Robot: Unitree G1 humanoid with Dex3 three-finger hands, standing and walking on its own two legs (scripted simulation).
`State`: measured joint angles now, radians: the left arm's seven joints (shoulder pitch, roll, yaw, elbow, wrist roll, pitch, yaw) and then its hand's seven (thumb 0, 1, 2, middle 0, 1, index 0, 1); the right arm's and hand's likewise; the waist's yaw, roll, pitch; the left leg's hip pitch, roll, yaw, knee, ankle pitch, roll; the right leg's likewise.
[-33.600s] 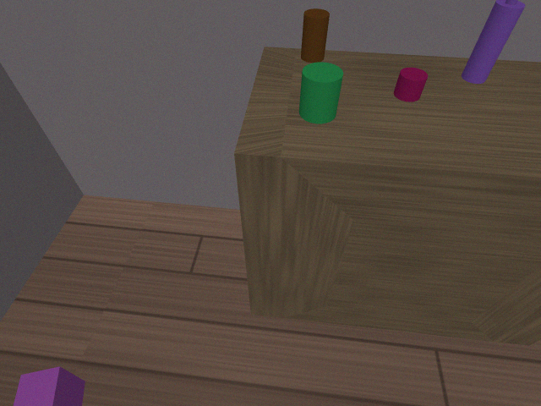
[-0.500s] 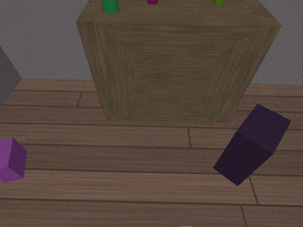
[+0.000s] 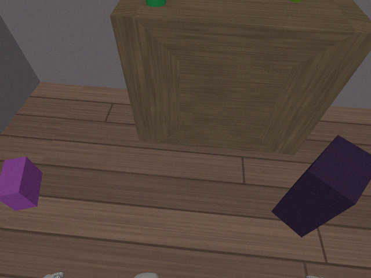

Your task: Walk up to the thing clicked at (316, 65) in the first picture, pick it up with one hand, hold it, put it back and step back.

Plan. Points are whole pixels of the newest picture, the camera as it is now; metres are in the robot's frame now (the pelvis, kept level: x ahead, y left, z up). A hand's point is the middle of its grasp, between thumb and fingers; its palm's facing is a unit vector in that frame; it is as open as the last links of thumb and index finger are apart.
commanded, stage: step back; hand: left
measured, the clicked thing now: out of the picture +1.13 +0.16 +0.11
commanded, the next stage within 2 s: stand in 0.10 s
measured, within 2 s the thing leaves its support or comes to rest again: neither
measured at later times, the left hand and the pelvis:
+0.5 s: hand out of the picture +0.08 +0.25 -0.13, palm faces -0.03 -0.94 -0.33, open 7.4 cm; pelvis +0.00 +0.00 +0.02, yaw -1 degrees
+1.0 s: hand out of the picture +0.08 +0.25 -0.13, palm faces -0.05 -0.94 -0.34, open 7.4 cm; pelvis +0.01 +0.00 +0.02, yaw -1 degrees
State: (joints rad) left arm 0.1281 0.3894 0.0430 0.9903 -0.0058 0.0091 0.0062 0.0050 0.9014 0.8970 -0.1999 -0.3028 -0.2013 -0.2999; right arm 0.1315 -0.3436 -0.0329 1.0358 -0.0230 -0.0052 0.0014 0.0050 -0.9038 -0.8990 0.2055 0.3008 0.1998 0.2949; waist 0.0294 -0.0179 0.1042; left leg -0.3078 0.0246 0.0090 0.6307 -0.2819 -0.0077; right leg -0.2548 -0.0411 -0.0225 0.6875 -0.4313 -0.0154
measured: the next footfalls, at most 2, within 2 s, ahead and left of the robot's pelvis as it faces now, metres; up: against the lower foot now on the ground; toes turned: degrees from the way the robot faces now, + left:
none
